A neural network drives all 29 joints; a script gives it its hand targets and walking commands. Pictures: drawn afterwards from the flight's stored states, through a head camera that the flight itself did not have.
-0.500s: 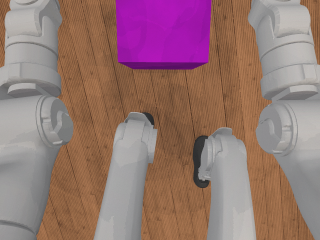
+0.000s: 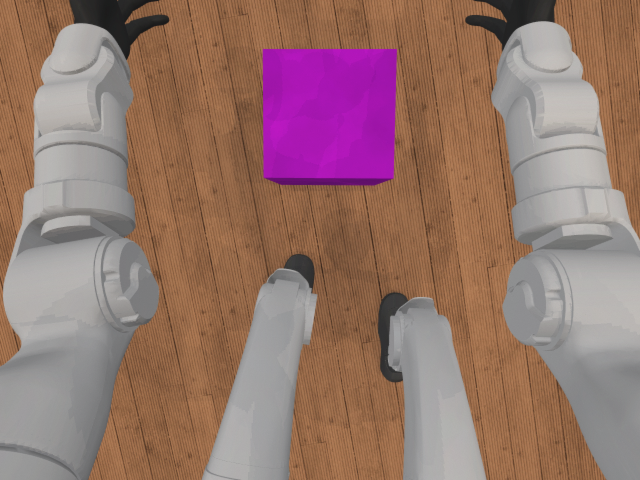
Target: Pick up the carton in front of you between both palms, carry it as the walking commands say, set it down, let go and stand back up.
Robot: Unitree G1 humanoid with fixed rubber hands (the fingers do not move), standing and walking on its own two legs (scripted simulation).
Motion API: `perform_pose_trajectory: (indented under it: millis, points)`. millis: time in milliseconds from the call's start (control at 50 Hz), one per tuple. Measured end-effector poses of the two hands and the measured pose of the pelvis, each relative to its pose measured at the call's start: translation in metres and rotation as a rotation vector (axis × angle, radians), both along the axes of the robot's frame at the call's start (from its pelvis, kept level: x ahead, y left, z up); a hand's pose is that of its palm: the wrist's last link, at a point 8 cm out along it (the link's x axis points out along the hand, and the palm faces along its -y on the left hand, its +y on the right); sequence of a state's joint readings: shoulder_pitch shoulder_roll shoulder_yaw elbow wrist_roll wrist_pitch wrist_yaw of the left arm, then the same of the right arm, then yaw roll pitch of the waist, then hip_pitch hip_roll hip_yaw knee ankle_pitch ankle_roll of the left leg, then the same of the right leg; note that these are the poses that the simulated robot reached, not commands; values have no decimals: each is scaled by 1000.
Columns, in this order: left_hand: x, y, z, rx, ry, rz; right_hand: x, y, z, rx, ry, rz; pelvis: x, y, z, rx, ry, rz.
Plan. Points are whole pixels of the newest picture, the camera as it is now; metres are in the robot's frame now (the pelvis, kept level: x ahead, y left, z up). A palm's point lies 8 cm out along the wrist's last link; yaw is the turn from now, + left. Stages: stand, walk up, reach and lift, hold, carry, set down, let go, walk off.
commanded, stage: set down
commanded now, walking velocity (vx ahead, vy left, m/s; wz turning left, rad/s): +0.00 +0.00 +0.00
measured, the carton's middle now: (328, 129) +0.51 +0.10 -0.47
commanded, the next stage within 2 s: let go in 0.06 s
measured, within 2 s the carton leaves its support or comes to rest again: neither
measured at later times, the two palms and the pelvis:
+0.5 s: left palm (20, 124) +0.39 +0.30 +0.01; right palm (630, 151) +0.44 -0.13 +0.01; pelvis +0.04 +0.01 +0.12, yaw +2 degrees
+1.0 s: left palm out of the picture +0.24 +0.23 +0.11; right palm out of the picture +0.30 -0.23 +0.10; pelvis +0.10 -0.02 +0.18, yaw +4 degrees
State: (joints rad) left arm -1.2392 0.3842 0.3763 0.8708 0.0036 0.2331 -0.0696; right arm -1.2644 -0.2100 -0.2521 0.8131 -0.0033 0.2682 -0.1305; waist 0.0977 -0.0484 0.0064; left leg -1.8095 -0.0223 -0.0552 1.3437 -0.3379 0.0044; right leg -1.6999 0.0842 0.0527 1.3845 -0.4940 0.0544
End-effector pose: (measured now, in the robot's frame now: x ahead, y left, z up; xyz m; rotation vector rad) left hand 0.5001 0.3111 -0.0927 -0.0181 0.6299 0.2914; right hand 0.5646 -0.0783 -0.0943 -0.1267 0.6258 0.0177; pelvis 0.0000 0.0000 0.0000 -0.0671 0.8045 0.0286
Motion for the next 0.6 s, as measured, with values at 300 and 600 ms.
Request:
perform_pose_trajectory:
  millis: [300, 600]
  points:
    - [-39, -8, 55, 70, 100, -117, -51, -20, 58, -95, 59, -19, 20, 6, 77, 7, -73, 2]
    - [-144, -20, 126, 82, 152, -173, -149, -63, 126, -99, 97, -2, 52, 11, 132, 40, -282, 19]
